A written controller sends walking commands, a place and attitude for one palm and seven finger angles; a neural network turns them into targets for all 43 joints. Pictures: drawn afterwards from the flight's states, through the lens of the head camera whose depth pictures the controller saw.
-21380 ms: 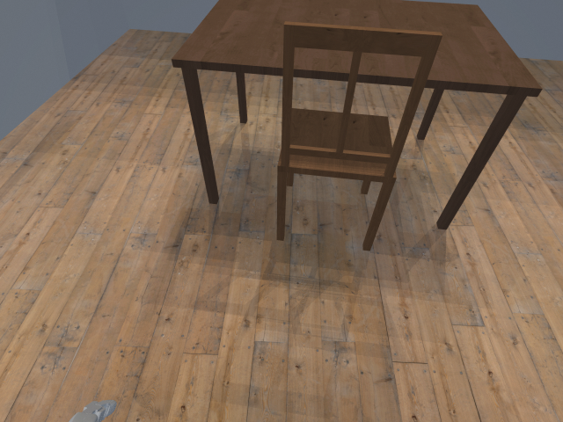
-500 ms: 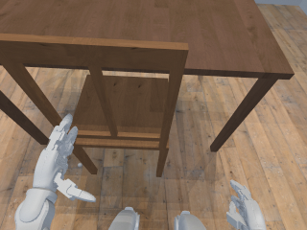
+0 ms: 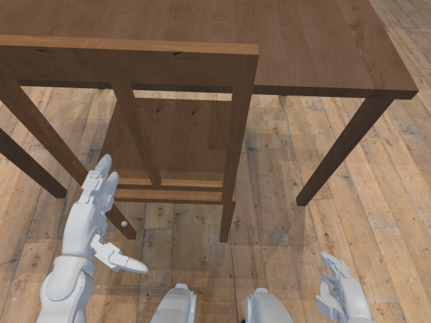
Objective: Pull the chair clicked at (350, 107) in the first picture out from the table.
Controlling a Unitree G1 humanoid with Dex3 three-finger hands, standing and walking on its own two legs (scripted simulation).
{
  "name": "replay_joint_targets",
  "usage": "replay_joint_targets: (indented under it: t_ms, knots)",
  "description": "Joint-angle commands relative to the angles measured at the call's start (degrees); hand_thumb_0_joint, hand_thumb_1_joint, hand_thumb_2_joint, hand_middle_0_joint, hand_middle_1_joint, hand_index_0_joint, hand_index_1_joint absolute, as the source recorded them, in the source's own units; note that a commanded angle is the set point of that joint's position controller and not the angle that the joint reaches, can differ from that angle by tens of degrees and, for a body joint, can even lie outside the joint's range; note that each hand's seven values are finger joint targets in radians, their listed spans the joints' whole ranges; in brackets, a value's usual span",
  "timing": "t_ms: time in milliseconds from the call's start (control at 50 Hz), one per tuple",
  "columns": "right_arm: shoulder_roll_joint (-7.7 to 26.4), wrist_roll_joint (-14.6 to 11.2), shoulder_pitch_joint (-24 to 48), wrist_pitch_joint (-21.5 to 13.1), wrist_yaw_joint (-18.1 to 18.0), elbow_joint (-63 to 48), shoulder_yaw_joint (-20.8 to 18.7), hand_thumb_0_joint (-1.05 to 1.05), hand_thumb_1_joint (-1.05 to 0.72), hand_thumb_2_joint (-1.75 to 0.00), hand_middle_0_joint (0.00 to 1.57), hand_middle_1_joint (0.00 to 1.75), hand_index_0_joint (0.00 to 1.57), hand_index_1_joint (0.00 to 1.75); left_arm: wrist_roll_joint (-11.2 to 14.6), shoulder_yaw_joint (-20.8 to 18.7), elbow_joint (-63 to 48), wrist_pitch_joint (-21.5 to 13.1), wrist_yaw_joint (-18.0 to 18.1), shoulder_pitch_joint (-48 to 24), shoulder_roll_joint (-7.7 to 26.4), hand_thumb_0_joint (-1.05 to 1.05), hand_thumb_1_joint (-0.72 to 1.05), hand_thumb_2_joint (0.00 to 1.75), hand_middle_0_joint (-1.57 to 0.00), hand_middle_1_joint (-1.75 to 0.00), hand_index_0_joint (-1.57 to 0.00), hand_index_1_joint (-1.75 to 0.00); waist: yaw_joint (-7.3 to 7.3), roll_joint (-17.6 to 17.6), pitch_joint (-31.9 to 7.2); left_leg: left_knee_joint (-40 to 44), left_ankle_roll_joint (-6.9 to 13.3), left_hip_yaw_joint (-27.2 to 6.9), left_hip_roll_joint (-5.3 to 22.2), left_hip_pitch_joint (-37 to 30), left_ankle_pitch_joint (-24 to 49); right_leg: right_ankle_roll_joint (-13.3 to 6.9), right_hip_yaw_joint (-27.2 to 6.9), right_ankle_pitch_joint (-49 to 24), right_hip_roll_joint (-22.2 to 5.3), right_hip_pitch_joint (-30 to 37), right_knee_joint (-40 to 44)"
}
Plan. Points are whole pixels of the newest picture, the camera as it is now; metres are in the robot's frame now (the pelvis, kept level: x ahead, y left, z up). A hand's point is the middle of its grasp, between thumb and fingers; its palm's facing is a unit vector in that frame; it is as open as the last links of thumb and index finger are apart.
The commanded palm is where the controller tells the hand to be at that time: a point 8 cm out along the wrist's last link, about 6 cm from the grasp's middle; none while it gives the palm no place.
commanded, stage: aim the fingers beside a spindle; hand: left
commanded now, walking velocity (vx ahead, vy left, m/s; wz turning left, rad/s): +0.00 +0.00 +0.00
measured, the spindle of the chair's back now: (143, 143) +0.44 +0.17 +0.03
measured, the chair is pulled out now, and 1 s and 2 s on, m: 0.00 0.00 0.00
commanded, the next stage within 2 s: none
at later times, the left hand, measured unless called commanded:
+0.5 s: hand (139, 214) +0.30 +0.15 +0.02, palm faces -0.01 -1.00 -0.04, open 16.9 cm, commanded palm +0.28 +0.21 +0.02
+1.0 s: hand (138, 218) +0.30 +0.16 +0.01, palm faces +0.00 -1.00 -0.04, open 16.9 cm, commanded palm +0.27 +0.21 +0.02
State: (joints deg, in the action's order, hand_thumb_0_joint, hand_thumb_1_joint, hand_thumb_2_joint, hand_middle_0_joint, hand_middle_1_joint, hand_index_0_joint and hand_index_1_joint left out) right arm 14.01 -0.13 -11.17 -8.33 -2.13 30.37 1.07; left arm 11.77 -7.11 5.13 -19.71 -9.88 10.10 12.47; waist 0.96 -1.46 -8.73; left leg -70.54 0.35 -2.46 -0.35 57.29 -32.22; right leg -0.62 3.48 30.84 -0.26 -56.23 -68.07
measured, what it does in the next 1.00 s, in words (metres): stands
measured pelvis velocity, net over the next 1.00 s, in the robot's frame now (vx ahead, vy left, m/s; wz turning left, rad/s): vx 0.00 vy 0.00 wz -0.01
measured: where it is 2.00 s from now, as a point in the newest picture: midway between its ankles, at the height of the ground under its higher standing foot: outside the picture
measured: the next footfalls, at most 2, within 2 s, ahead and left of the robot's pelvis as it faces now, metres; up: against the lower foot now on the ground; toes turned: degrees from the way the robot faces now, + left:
none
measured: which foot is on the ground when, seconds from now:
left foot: down 0.00-1.00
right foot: down 0.00-1.00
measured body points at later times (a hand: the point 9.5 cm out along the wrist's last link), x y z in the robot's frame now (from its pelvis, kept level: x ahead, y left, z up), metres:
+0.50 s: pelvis +0.00 +0.00 -0.01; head +0.10 +0.01 +0.43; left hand +0.29 +0.21 +0.02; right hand +0.17 -0.24 -0.10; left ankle +0.01 +0.11 -0.64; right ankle +0.02 -0.12 -0.64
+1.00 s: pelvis +0.00 +0.00 -0.01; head +0.10 +0.01 +0.42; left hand +0.29 +0.21 +0.01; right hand +0.17 -0.24 -0.11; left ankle +0.01 +0.11 -0.64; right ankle +0.02 -0.12 -0.64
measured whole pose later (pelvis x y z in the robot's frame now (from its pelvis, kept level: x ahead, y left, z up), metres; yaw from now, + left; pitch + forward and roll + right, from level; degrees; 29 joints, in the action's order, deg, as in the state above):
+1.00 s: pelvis +0.00 +0.00 -0.01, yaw +0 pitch +21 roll -2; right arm 13.8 0.3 -10.4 -4.0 -0.8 30.3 0.9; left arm 9.7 -5.3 10.5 -21.4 -6.1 4.8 11.2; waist 1.3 -1.3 -9.6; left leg -74.1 0.4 -2.1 -0.2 62.2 -33.3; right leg -0.6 3.1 31.8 -0.2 -61.3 -71.7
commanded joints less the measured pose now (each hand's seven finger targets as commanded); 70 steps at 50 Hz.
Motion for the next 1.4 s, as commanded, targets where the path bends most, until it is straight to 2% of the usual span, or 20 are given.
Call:
replay_joint_targets:
  t_ms: [0, 80, 100, 260, 280, 320, 400, 580, 640, 720, 780, 840, 900, 980, 1020, 1100, 1140, 1200, 1340, 1380]
  knots:
    - [7.95, -0.36, 0.81, -2.47, -0.87, -8.53, -3.7, 0.0, -0.9, -0.9, 0.2, 0.3, 0.2, 0.3, 0.9, -5.02, -12.91, -4.15, 0.48, -5.3, 8.37, 0.0, -0.5, 0.3, -0.06, -0.08, -0.06, -0.08, 0.04, -0.42, -18.85, 9.06, 0.75, 0.01, 0.12, -10.81, 17.89, -1.24, -1.59, -15.56, -0.12, 12.35, 9.17]
    - [7.7, -0.14, 1.06, -2.28, -0.83, -7.8, -3.42, 0.0, -0.9, -0.9, 0.2, 0.3, 0.2, 0.3, 0.81, -3.22, -11.94, -5.25, 1.26, -10.09, 6.42, 0.0, -0.5, 0.3, -0.06, -0.08, -0.06, -0.08, 1.19, -1.08, -17.16, 8.27, 0.84, 0.04, 0.05, -9.64, 15.49, -1.09, -1.61, -13.11, -0.09, 9.83, 9.16]
    - [7.87, -0.05, 0.74, -2.17, -0.89, -7.39, -3.38, 0.0, -0.9, -0.9, 0.2, 0.3, 0.2, 0.3, 0.55, -4.19, -9.9, -5.13, 1.46, -10.08, 7.34, 0.0, -0.5, 0.3, -0.06, -0.08, -0.06, -0.08, 1.42, 0.54, -16.1, 8.07, 0.91, -0.1, 0.18, -8.46, 14.95, -1.13, -1.57, -12.42, 0.04, 9.45, 9.16]
    - [7.91, -0.28, 0.72, -1.74, -0.25, -8.13, -3.72, 0.0, -0.9, -0.9, 0.2, 0.3, 0.2, 0.3, 0.47, -0.48, -9.68, -4.32, 0.06, -9.51, 4.26, 0.0, -0.5, 0.3, -0.06, -0.08, -0.06, -0.08, 0.65, -1.84, -20.82, 8.01, 0.74, -0.02, 0.04, -11.01, 19.22, -1.32, -1.5, -16.92, -0.36, 11.04, 7.84]
    - [8.03, -0.27, 0.46, -1.65, -0.22, -8.12, -3.84, 0.0, -0.9, -0.9, 0.2, 0.3, 0.2, 0.3, 0.33, -1.55, -9.69, -4.27, 0.5, -8.8, 5.34, 0.0, -0.5, 0.3, -0.06, -0.08, -0.06, -0.08, 0.23, -1.78, -21.0, 8.1, 0.59, -0.13, 0.19, -11.17, 19.5, -1.36, -1.39, -16.89, -0.35, 10.96, 7.69]
    - [7.94, -0.11, 0.43, -1.35, -0.1, -7.88, -3.67, 0.0, -0.9, -0.9, 0.2, 0.3, 0.2, 0.3, 0.02, -0.33, -9.97, -4.43, 1.49, -10.86, 4.5, 0.0, -0.5, 0.3, -0.06, -0.08, -0.06, -0.08, 1.15, -0.6, -20.04, 7.78, 0.72, -0.55, 0.32, -10.75, 19.46, -1.23, -1.11, -16.64, -0.22, 9.59, 7.41]
    - [7.9, 0.33, 0.55, -0.82, -0.02, -7.38, -3.81, 0.0, -0.9, -0.9, 0.2, 0.3, 0.2, 0.3, -1.03, -3.13, -8.42, -5.78, 4.02, -11.13, 6.45, 0.0, -0.5, 0.3, -0.06, -0.08, -0.06, -0.08, 0.58, 0.76, -18.67, 7.15, 0.61, -0.36, 0.28, -8.08, 17.52, -1.36, -1.24, -14.88, -0.07, 8.7, 6.67]
    - [7.86, 0.26, 0.82, 0.44, 0.66, -7.38, -3.8, 0.0, -0.9, -0.9, 0.2, 0.3, 0.2, 0.3, -1.7, 1.54, -6.3, -6.08, 3.32, -13.61, 2.42, 0.0, -0.5, 0.3, -0.06, -0.08, -0.06, -0.08, 1.51, -0.54, -19.86, 6.04, 0.66, -0.16, 0.1, -7.51, 16.53, -1.37, -1.56, -14.44, -0.21, 7.27, 5.95]
    - [7.94, 0.28, 0.65, 0.64, 0.36, -7.51, -3.96, 0.0, -0.9, -0.9, 0.2, 0.3, 0.2, 0.3, -1.33, -0.49, -8.03, -6.18, 3.45, -13.66, 4.54, 0.0, -0.5, 0.3, -0.06, -0.08, -0.06, -0.08, 1.0, 0.48, -22.29, 5.83, 0.82, -0.16, 0.2, -8.38, 17.65, -1.31, -1.83, -15.53, -0.14, 8.49, 5.88]
    - [7.58, 0.39, 0.63, 0.96, 0.46, -7.8, -3.86, 0.0, -0.9, -0.9, 0.2, 0.3, 0.2, 0.3, -1.52, -1.33, -11.2, -6.54, 4.65, -12.34, 5.45, 0.0, -0.5, 0.3, -0.06, -0.08, -0.06, -0.08, 0.12, -1.66, -23.92, 6.39, 0.46, -0.57, 0.33, -10.89, 21.01, -1.51, -1.42, -17.53, -0.15, 8.99, 5.14]
    - [7.31, 0.31, 1.06, 1.25, 0.7, -7.87, -3.75, 0.0, -0.9, -0.9, 0.2, 0.3, 0.2, 0.3, -1.65, -0.06, -10.19, -6.37, 5.38, -10.78, 3.62, 0.0, -0.5, 0.3, -0.06, -0.08, -0.06, -0.08, 0.51, -0.56, -21.45, 6.7, 0.49, -0.54, 0.3, -9.77, 19.13, -1.42, -1.14, -15.95, -0.05, 8.21, 5.67]
    - [7.75, 0.12, 0.98, 1.85, 0.61, -7.37, -3.65, 0.0, -0.9, -0.9, 0.2, 0.3, 0.2, 0.3, -1.87, -0.93, -4.63, -5.48, 5.14, -11.16, 3.95, 0.0, -0.5, 0.3, -0.06, -0.08, -0.06, -0.08, 1.7, 3.49, -17.27, 6.13, 0.82, -0.23, 0.19, -5.33, 14.61, -1.14, -1.4, -13.12, 0.12, 6.99, 6.41]
    - [7.9, 0.11, 1.28, 1.74, 0.52, -7.56, -3.7, 0.0, -0.9, -0.9, 0.2, 0.3, 0.2, 0.3, -1.55, -0.63, -3.99, -5.58, 3.83, -11.28, 3.78, 0.0, -0.5, 0.3, -0.06, -0.08, -0.06, -0.08, 1.3, 1.96, -17.44, 5.86, 0.89, 0.05, 0.02, -4.77, 13.59, -1.36, -1.88, -12.08, 0.02, 6.97, 6.57]
    - [7.51, 0.12, 1.31, 1.2, 0.51, -8.69, -3.79, 0.0, -0.9, -0.9, 0.2, 0.3, 0.2, 0.3, -0.84, 0.49, -11.67, -7.03, 2.97, -10.82, 3.99, 0.0, -0.5, 0.3, -0.06, -0.08, -0.06, -0.08, 0.05, -2.84, -22.91, 6.58, 0.58, -0.18, 0.03, -10.2, 18.7, -1.7, -1.78, -15.71, -0.21, 9.26, 6.01]
    - [7.51, 0.21, 1.15, 1.15, 0.32, -8.29, -3.78, 0.0, -0.9, -0.9, 0.2, 0.3, 0.2, 0.3, -0.99, -0.09, -13.13, -7.45, 3.61, -12.05, 5.18, 0.0, -0.5, 0.3, -0.06, -0.08, -0.06, -0.08, 0.67, -1.95, -23.04, 6.27, 0.74, -0.48, 0.28, -10.42, 19.06, -1.54, -1.73, -15.75, -0.05, 8.75, 5.99]
    - [7.79, 0.32, 0.99, 1.23, 0.14, -6.89, -3.58, 0.0, -0.9, -0.9, 0.2, 0.3, 0.2, 0.3, -1.92, -1.15, -8.04, -7.31, 4.85, -13.43, 5.46, 0.0, -0.5, 0.3, -0.06, -0.08, -0.06, -0.08, 1.91, 0.83, -18.03, 5.85, 0.77, -0.83, 0.34, -6.69, 15.1, -1.4, -1.28, -11.99, 0.21, 5.74, 6.08]
    - [7.81, 0.34, 1.38, 1.28, 0.32, -6.75, -3.47, 0.0, -0.9, -0.9, 0.2, 0.3, 0.2, 0.3, -2.24, 0.6, -5.78, -6.82, 4.83, -14.72, 3.53, 0.0, -0.5, 0.3, -0.06, -0.08, -0.06, -0.08, 2.24, 0.05, -17.12, 5.91, 0.67, -0.99, 0.23, -6.35, 13.55, -1.41, -1.06, -10.34, 0.14, 4.11, 5.88]
    - [8.16, 0.2, 1.34, 1.51, 0.48, -7.65, -3.78, 0.0, -0.9, -0.9, 0.2, 0.3, 0.2, 0.3, -1.96, -0.81, -4.12, -5.56, 4.15, -10.07, 4.27, 0.0, -0.5, 0.3, -0.06, -0.08, -0.06, -0.08, 0.68, 0.15, -19.38, 6.26, 0.62, -0.49, 0.13, -7.03, 15.51, -1.67, -1.22, -12.44, 0.07, 6.51, 5.98]
    - [7.51, 0.32, 1.22, 1.5, 0.52, -8.64, -3.6, 0.0, -0.9, -0.9, 0.2, 0.3, 0.2, 0.3, -1.42, -0.23, -12.08, -6.5, 4.4, -12.28, 4.96, 0.0, -0.5, 0.3, -0.06, -0.08, -0.06, -0.08, 0.3, -2.13, -23.08, 6.68, 0.56, -0.7, 0.23, -10.31, 19.11, -1.63, -1.42, -15.23, -0.08, 8.43, 5.62]
    - [7.49, 0.39, 0.99, 1.5, 0.45, -8.04, -3.58, 0.0, -0.9, -0.9, 0.2, 0.3, 0.2, 0.3, -1.47, -1.13, -11.3, -6.94, 5.3, -12.5, 5.47, 0.0, -0.5, 0.3, -0.06, -0.08, -0.06, -0.08, 0.7, -1.24, -21.81, 6.51, 0.48, -0.79, 0.4, -10.08, 18.89, -1.52, -1.27, -14.99, 0.06, 7.61, 5.74]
